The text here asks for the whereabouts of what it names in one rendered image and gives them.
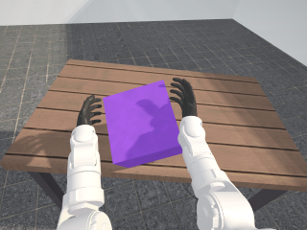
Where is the left robot hand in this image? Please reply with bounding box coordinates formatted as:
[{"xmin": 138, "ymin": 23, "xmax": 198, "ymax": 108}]
[{"xmin": 76, "ymin": 95, "xmax": 102, "ymax": 127}]

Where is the right robot forearm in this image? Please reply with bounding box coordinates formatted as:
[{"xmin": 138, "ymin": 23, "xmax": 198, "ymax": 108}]
[{"xmin": 177, "ymin": 116, "xmax": 255, "ymax": 223}]

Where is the left robot forearm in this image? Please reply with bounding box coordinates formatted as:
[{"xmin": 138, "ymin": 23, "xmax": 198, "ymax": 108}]
[{"xmin": 57, "ymin": 125, "xmax": 105, "ymax": 230}]

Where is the right robot upper arm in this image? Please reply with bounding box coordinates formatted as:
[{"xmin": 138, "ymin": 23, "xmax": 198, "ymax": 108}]
[{"xmin": 197, "ymin": 192, "xmax": 276, "ymax": 230}]

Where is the table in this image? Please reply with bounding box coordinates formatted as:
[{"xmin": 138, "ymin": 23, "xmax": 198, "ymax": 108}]
[{"xmin": 0, "ymin": 58, "xmax": 307, "ymax": 213}]

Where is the left robot upper arm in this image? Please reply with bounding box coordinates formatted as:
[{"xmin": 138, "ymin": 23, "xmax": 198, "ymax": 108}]
[{"xmin": 58, "ymin": 210, "xmax": 112, "ymax": 230}]

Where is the carton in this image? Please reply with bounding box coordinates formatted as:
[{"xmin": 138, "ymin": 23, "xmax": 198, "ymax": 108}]
[{"xmin": 103, "ymin": 80, "xmax": 183, "ymax": 168}]

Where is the right robot hand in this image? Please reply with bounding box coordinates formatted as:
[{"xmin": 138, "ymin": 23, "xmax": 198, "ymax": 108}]
[{"xmin": 169, "ymin": 78, "xmax": 198, "ymax": 118}]

